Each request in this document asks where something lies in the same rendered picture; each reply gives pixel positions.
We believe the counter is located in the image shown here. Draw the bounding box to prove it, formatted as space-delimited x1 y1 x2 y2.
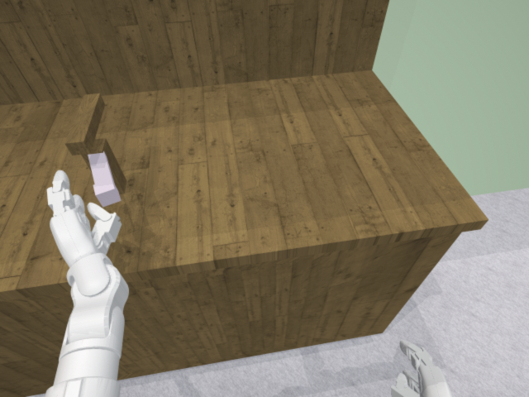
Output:
0 0 488 397

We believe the right robot hand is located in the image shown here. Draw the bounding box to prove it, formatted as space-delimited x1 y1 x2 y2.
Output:
391 340 453 397

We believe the left robot forearm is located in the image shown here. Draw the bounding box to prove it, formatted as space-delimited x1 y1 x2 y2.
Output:
45 253 129 397

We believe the tap lever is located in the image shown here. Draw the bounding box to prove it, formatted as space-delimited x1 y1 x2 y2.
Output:
88 151 121 207

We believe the left robot hand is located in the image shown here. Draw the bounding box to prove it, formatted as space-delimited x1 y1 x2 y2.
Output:
47 170 122 268

